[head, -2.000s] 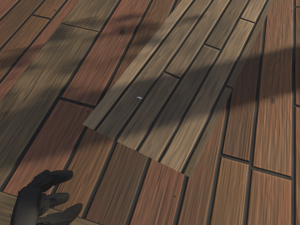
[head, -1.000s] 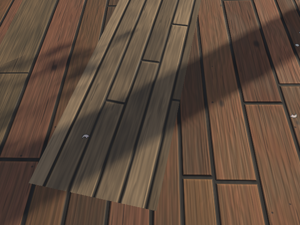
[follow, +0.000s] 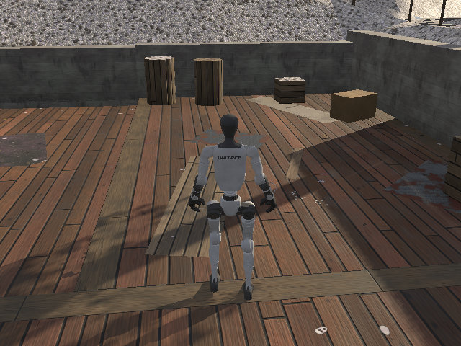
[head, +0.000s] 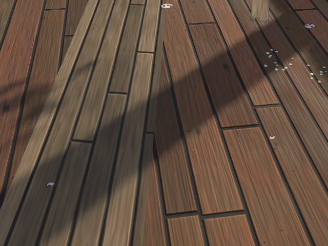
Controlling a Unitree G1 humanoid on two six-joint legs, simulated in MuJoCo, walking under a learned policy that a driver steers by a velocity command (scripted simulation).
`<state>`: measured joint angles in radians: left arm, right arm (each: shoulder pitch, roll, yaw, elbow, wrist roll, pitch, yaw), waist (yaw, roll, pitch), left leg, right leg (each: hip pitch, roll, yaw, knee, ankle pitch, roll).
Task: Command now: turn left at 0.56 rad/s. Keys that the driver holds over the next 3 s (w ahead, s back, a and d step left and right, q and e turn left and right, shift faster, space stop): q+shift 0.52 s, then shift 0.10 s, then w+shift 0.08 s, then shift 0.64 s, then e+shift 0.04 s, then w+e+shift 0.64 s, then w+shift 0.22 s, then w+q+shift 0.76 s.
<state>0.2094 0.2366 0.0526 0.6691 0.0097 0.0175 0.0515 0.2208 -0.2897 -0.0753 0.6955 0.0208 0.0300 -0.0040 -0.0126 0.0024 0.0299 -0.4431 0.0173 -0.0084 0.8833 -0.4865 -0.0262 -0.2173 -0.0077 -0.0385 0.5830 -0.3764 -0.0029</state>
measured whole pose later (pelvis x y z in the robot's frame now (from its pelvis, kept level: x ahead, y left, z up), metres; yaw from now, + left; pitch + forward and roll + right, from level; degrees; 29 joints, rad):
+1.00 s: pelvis +0.13 +0.06 +0.01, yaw +36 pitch +1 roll +0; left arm 0.26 0.23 0.02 0.78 0.00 -0.03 0.01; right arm 0.18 -0.28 -0.04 0.62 0.01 0.02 -0.02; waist 0.04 0.04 0.04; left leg -0.41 0.01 -0.10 0.74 -0.34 -0.09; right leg -0.13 0.05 0.05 0.42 -0.29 -0.04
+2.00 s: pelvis +0.39 +0.06 +0.02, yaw +8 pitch +3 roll +3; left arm 0.54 0.24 0.03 0.78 0.00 -0.04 -0.02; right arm 0.05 -0.26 0.00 0.64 -0.06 -0.02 0.04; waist 0.11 0.03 -0.02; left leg -0.72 0.06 -0.03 0.96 -0.11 -0.05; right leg -0.05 0.12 0.14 0.32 -0.30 -0.15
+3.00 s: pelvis +1.29 +0.15 -0.02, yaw +29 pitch +2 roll -2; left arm 0.51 0.29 0.04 0.93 0.03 -0.09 0.02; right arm -0.05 -0.34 -0.04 0.62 -0.03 -0.01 0.09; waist 0.07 0.03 0.05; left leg -0.71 -0.01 0.16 0.76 -0.06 0.17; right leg 0.25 -0.01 -0.30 0.31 -0.46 0.06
